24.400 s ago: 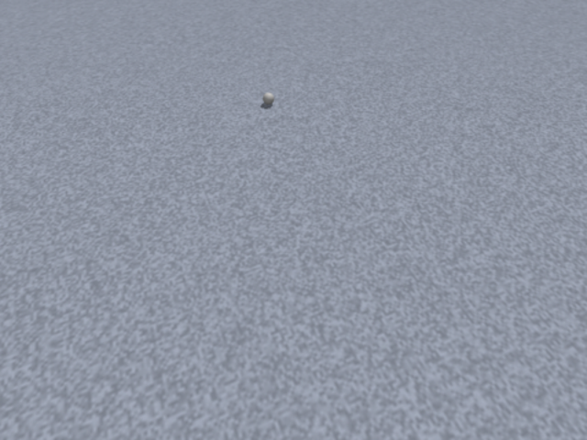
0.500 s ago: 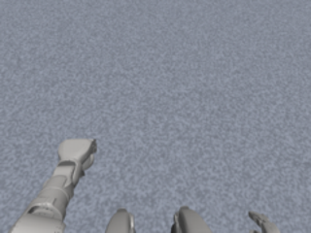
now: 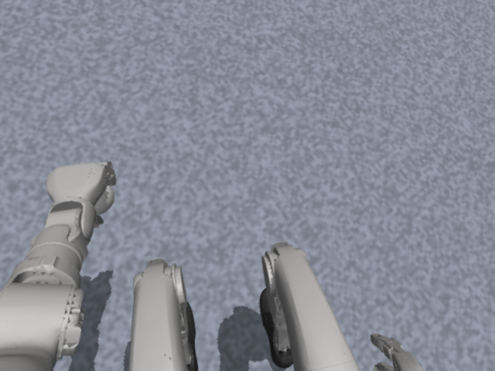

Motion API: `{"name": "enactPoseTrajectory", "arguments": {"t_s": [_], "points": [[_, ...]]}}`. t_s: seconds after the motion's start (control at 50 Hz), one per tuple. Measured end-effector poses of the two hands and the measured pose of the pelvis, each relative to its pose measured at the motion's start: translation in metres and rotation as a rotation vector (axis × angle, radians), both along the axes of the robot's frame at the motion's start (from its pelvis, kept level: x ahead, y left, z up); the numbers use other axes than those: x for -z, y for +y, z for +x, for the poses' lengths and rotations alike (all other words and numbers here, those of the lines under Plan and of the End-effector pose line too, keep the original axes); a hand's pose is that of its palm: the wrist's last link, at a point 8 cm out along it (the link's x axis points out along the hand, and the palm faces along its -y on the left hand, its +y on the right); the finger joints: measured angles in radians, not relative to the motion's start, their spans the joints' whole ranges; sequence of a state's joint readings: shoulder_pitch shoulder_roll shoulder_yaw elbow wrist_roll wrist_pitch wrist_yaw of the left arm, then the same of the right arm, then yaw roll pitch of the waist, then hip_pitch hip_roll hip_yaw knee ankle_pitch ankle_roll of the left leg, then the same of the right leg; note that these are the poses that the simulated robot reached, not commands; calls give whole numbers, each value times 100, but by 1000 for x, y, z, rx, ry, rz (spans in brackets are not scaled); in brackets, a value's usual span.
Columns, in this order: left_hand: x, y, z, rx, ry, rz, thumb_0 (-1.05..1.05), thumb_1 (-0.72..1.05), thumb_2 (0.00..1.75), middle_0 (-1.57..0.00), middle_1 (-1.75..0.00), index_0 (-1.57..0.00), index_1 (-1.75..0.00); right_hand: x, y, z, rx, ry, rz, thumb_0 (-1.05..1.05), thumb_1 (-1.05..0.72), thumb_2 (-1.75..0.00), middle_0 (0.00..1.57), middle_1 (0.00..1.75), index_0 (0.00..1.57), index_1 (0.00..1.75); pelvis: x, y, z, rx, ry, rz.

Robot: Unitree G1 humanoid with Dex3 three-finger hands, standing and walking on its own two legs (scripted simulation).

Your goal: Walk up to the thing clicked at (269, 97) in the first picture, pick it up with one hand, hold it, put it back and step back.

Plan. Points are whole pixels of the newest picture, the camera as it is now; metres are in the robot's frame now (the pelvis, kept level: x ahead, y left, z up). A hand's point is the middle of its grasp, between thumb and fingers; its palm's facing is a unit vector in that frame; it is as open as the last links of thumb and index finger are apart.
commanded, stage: crouch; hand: left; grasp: from above
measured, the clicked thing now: (93, 196) +0.44 +0.23 -0.17
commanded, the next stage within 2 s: lower in 0.92 s
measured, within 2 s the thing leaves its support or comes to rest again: neither
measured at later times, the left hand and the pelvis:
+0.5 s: hand (103, 203) +0.45 +0.24 -0.27, palm faces -0.48 -0.04 -0.88, open 9.2 cm; pelvis +0.00 -0.01 -0.09, yaw -3 degrees
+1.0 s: hand (110, 204) +0.46 +0.25 -0.32, palm faces -0.48 -0.03 -0.88, open 9.1 cm; pelvis -0.01 -0.01 -0.15, yaw -4 degrees
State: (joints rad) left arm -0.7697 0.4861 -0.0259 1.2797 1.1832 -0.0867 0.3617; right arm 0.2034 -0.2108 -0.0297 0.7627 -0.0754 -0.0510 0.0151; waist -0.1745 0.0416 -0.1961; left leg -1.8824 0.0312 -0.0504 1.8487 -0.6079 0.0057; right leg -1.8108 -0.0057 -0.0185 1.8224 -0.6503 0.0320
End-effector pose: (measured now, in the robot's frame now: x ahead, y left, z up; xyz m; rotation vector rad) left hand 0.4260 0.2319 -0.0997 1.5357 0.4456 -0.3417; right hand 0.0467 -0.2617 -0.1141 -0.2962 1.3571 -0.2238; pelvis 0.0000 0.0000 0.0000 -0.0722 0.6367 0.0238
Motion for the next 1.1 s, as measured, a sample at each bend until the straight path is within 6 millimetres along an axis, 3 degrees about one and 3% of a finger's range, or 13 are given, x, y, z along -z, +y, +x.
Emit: {"name": "enactPoseTrajectory", "arguments": {"t_s": [0.14,0.32,0.76,1.1], "points": [[46,4,11,-6,-24,-7,-1,7,62,-67,-80,-67,-73,30,-12,15,-67,2,-12,0,-90,-90,20,30,21,30,35,-5,1,4,29,-9],[80,10,26,-37,-26,5,-1,7,62,-68,-79,-67,-73,54,-23,22,-101,9,-16,0,-91,-90,20,30,20,30,64,-8,2,18,36,-16],[145,14,35,-16,-22,-12,-1,10,54,-68,-77,-67,-71,107,-14,-29,-60,122,13,0,-91,-90,20,30,20,30,124,-5,-9,42,-2,-33],[173,12,45,-27,-6,-11,-1,10,52,-70,-75,-69,-69,130,-18,-40,-91,150,22,0,-91,-90,20,29,20,30,151,-9,-11,56,-25,-39]]}}
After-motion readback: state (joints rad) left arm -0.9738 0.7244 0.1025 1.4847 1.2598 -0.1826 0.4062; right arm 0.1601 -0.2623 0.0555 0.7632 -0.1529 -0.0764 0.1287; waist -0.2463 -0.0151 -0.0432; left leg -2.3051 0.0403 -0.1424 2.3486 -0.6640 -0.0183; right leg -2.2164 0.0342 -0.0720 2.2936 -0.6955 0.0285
